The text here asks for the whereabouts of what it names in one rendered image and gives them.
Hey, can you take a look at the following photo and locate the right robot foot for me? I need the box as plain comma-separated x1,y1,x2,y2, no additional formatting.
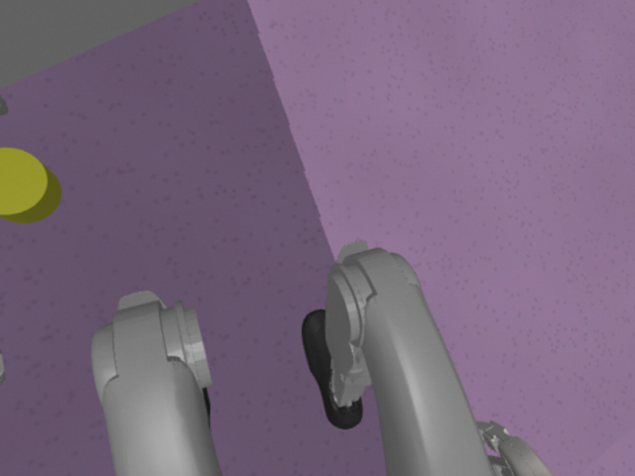
302,309,363,429

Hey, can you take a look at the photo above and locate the right robot hand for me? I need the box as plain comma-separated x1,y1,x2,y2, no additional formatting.
476,420,554,476

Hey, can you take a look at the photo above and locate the tin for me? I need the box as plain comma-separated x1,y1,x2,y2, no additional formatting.
0,148,62,223

